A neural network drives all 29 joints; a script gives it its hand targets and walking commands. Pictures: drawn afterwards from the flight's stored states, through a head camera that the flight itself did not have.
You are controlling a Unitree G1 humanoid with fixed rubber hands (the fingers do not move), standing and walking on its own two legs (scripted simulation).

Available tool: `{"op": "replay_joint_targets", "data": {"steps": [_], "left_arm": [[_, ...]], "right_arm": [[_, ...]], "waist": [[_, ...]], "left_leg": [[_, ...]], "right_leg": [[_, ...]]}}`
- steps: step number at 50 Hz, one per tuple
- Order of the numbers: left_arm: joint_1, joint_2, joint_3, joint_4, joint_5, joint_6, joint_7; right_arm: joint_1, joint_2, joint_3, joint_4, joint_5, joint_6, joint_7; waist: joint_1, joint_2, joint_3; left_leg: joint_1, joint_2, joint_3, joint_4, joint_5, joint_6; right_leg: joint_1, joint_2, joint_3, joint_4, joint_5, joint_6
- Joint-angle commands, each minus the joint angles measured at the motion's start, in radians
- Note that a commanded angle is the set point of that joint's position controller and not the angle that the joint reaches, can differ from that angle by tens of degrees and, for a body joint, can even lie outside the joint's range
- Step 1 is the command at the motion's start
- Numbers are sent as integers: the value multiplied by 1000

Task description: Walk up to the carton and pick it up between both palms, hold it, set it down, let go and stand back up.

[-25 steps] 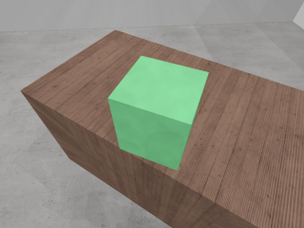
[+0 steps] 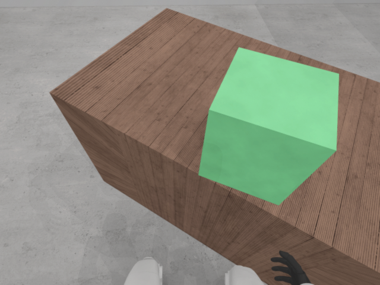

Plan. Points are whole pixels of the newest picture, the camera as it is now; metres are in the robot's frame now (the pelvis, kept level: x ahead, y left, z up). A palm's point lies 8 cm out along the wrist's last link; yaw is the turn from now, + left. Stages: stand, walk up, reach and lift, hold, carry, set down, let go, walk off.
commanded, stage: walk up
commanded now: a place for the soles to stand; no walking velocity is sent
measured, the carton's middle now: (259, 130) +0.43 -0.13 +0.05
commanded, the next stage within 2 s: none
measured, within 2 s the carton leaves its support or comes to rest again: neither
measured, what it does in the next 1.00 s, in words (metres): steps on the spot, turning right: right foot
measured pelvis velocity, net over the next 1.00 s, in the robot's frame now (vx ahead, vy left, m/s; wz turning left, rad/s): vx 0.01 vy -0.01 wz -0.44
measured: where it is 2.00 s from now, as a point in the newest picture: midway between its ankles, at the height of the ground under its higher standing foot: outside the picture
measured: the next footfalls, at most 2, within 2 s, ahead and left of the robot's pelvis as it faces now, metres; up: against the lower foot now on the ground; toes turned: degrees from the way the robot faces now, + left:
right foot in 0.40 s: +0.01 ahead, -0.16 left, +0.00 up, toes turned -19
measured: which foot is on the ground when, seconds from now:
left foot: down 0.00-1.00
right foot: up 0.00-0.38, down 0.40-1.00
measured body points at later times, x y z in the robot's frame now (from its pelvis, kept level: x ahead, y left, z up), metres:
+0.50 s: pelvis -0.01 -0.02 -0.01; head +0.00 -0.05 +0.44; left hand +0.17 +0.19 -0.11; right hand -0.03 -0.29 -0.15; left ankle +0.06 +0.13 -0.69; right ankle -0.03 -0.14 -0.71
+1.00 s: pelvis +0.01 -0.01 +0.02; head +0.01 -0.03 +0.47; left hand +0.20 +0.16 -0.10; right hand -0.01 -0.29 -0.12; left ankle +0.08 +0.09 -0.71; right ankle -0.03 -0.14 -0.71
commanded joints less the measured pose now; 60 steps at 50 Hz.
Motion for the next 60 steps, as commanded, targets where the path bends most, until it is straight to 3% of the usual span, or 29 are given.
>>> {"op": "replay_joint_targets", "data": {"steps": [1,3,6,8,11,12,16,17,19,20,21,22,23,24,26,28,30,31,32,33,34,35,36,37,39,41,43,51,60], "left_arm": [[96,45,8,-81,-14,7,5],[151,62,27,-62,-11,5,4],[79,91,51,-96,8,21,-5],[14,73,51,-125,17,36,-19],[-33,66,55,-158,19,49,-41],[-26,57,47,-162,11,47,-48],[-46,12,28,-175,-5,21,-70],[-2,13,31,-158,-14,9,-76],[129,22,46,-111,-29,-21,-66],[168,53,59,-106,-43,-33,-53],[172,156,82,-124,-45,-37,-37],[114,178,77,-164,-52,-35,-20],[84,200,79,-170,-56,-28,-6],[24,159,68,-166,-47,-25,2],[-31,115,49,-178,-20,-32,10],[-52,89,32,-199,-10,-43,3],[-94,62,22,-208,-10,-47,-10],[-114,60,18,-206,-8,-47,-12],[-115,45,3,-210,-16,-47,-17],[-97,14,-9,-209,-21,-47,-23],[-60,-22,-25,-197,-36,-44,-26],[-17,-22,-24,-176,-36,-33,-19],[-11,-23,-21,-171,-33,-31,-15],[-23,-1,-16,-156,-30,-34,-16],[-18,44,-16,-135,-30,-47,-20],[-20,42,-23,-122,-33,-57,-20],[-53,66,-22,-128,-41,-59,-18],[-74,65,-35,-108,-40,-51,-21],[-49,81,-40,-95,-38,-47,-15]], "right_arm": [[52,-281,-86,-55,12,2,-44],[35,-220,-68,-77,-13,-13,-44],[72,-183,-66,-88,-16,-39,-48],[110,-183,-64,-88,-26,-53,-60],[145,-187,-67,-96,-25,-66,-76],[131,-200,-64,-107,-31,-72,-76],[107,-233,-61,-122,-43,-70,-57],[72,-253,-63,-130,-45,-61,-49],[35,-226,-50,-122,-48,-28,-30],[99,-180,-30,-109,-48,-12,-16],[111,-99,-2,-134,-33,-8,-6],[131,-123,-4,-144,-26,11,-2],[117,-152,-14,-158,-11,19,-2],[98,-145,-8,-144,-3,17,2],[158,-115,-5,-101,-4,-5,-4],[204,-124,-5,-82,-18,-25,-15],[192,-125,-10,-73,-19,-28,-21],[197,-120,-13,-69,-13,-31,-19],[208,-133,-16,-67,-12,-37,-18],[214,-161,-23,-70,-10,-42,-16],[170,-188,-26,-72,-4,-44,-15],[124,-210,-27,-59,8,-35,-8],[91,-206,-20,-61,14,-24,-1],[88,-174,-14,-50,12,-16,2],[96,-149,-5,-46,7,-14,2],[109,-152,-12,-28,7,-19,5],[116,-129,-1,-18,1,-21,7],[90,-163,0,11,7,-15,1],[85,-200,-2,26,9,-7,-2]], "waist": [[-79,270,-105],[-48,229,-153],[-80,148,-168],[-102,143,-140],[-114,104,-136],[-95,165,-134],[-95,220,-137],[-65,269,-164],[9,124,-189],[18,-54,-208],[23,-300,-210],[-12,-230,-127],[-5,-166,-79],[-14,-147,-34],[-50,-204,-100],[-57,-212,-198],[-86,-155,-199],[-106,-143,-201],[-112,-107,-216],[-107,-20,-232],[-62,45,-223],[-30,71,-188],[-25,98,-132],[-32,66,-97],[-45,33,-114],[-63,51,-163],[-72,14,-187],[-71,-32,-162],[-57,-10,-158]], "left_leg": [[118,272,-377,-473,-80,211],[172,304,-333,-420,-8,227],[211,347,-330,-403,-3,267],[247,372,-308,-401,39,285],[264,395,-277,-433,-105,290],[263,393,-241,-447,-180,285],[149,326,-33,-419,-204,215],[100,308,23,-391,-251,195],[-12,216,155,-130,-230,130],[-64,142,198,45,-252,95],[-226,51,187,212,-459,38],[-231,44,61,289,-471,7],[-172,50,-6,286,-445,18],[-156,60,-11,264,-397,18],[-166,55,-20,170,-281,13],[-49,39,-12,83,-185,20],[98,3,-12,-44,-87,33],[176,1,-9,-176,56,43],[262,27,-36,-242,233,56],[307,84,-102,-270,351,79],[233,159,-187,-336,287,120],[61,169,-166,-364,116,155],[-15,140,-147,-378,-61,147],[-20,104,-122,-389,-107,130],[110,52,-57,-341,6,89],[193,40,-32,-302,61,83],[241,33,0,-266,100,86],[234,48,21,-303,-18,88],[204,88,28,-349,-131,111]], "right_leg": [[-206,59,39,256,-24,-18],[-200,48,49,302,36,-11],[-243,58,73,357,86,8],[-303,59,83,356,105,18],[-337,59,94,340,118,32],[-329,50,98,285,117,32],[-127,57,1,-25,127,-7],[0,70,-39,-82,150,-16],[202,126,-83,-316,369,-33],[258,122,-21,-402,377,-35],[245,-48,329,-446,288,-104],[65,-176,576,-585,105,-173],[-84,-216,636,-660,-80,-264],[-74,-192,556,-651,-56,-265],[87,-131,387,-537,295,-223],[130,-122,322,-425,671,-204],[31,-112,304,-377,790,-189],[3,-84,255,-338,821,-162],[-48,-47,211,-301,801,-126],[-79,-4,174,-257,677,-88],[-38,80,90,-216,480,-54],[84,97,55,-243,320,-51],[128,80,82,-294,321,-64],[113,75,112,-319,355,-70],[38,44,169,-360,479,-76],[14,31,192,-390,528,-77],[-5,16,217,-408,535,-77],[-47,50,239,-436,449,-77],[-49,94,206,-369,426,-69]]}}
